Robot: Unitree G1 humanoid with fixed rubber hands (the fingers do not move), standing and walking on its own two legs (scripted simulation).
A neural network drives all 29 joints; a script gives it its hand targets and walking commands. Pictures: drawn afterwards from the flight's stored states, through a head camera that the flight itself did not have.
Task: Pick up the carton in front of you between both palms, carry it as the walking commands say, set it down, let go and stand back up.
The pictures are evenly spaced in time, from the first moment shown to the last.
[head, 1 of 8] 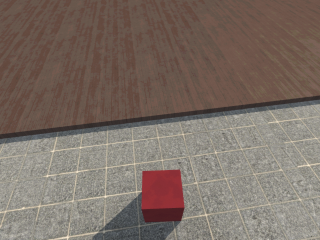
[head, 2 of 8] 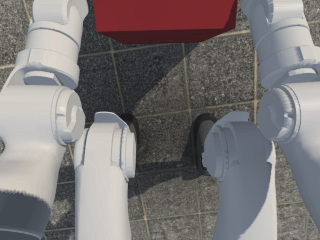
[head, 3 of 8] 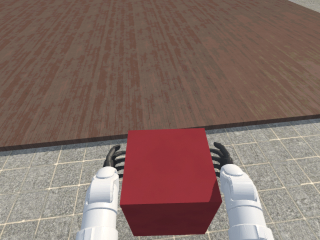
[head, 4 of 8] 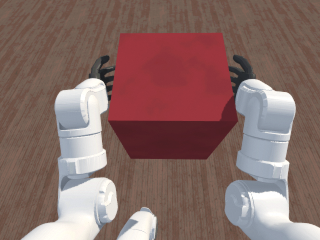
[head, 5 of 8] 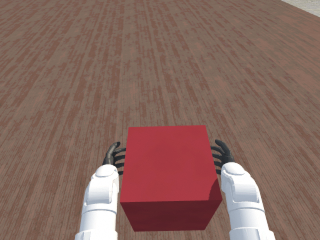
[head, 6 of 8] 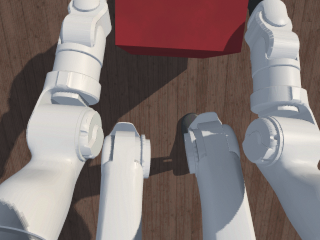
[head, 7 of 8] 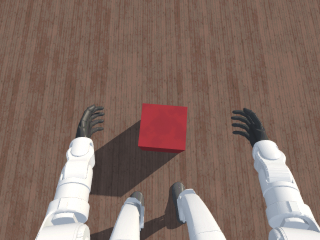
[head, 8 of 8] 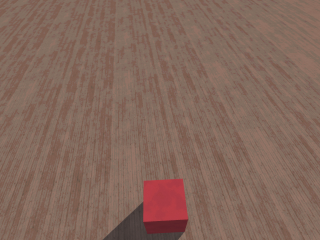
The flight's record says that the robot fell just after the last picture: no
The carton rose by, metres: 0.81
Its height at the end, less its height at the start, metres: +0.06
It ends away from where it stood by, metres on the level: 2.14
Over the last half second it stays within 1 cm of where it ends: yes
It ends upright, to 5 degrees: yes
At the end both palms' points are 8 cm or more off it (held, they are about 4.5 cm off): yes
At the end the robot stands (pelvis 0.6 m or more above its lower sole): yes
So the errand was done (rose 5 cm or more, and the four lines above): yes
